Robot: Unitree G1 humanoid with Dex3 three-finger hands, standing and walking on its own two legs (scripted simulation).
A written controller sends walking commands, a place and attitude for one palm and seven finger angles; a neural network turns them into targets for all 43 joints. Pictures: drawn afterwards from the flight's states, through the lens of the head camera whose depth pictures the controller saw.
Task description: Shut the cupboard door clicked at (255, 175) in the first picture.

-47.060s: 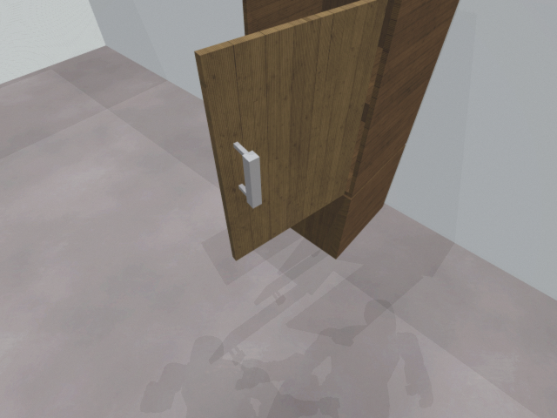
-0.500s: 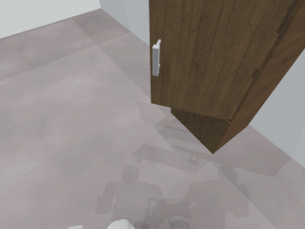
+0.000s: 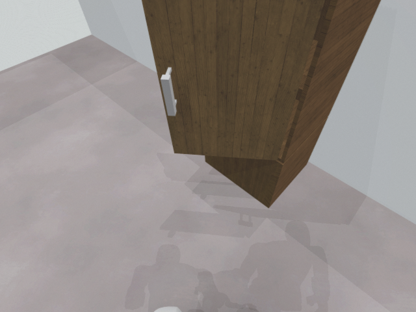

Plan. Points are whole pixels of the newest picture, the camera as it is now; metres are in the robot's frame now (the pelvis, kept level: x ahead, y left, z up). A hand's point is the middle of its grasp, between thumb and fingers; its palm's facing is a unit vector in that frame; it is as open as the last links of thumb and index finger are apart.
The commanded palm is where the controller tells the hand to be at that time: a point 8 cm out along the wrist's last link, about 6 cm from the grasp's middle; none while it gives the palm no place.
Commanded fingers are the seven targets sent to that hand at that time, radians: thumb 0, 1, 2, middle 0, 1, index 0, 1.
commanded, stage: take the last steps up to it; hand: left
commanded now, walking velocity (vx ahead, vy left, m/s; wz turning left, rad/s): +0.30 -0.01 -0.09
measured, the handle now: (170, 91) +0.72 +0.15 +0.00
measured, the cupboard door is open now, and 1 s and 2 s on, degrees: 37 37 37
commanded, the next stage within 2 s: come to a stop and stand still in 0.54 s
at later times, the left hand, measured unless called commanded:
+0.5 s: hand (141, 286) +0.20 +0.18 -0.16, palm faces -0.06 -0.98 -0.18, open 7.4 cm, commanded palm none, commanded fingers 0.00 0.90 0.90 -0.20 -0.30 -0.20 -0.30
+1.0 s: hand (155, 255) +0.28 +0.16 -0.18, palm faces +0.00 -0.98 -0.21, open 7.4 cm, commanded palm none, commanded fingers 0.00 0.90 0.90 -0.20 -0.30 -0.20 -0.30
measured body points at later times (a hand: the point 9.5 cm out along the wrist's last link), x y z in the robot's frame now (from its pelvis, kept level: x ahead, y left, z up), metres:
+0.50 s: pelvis +0.12 +0.00 +0.01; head +0.15 -0.01 +0.45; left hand +0.20 +0.23 -0.14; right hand +0.06 -0.21 -0.15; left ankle +0.08 +0.13 -0.73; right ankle +0.17 -0.12 -0.71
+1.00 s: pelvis +0.23 -0.02 +0.00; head +0.28 -0.01 +0.45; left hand +0.28 +0.21 -0.16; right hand +0.32 -0.26 -0.14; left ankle +0.27 +0.09 -0.73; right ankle +0.17 -0.13 -0.70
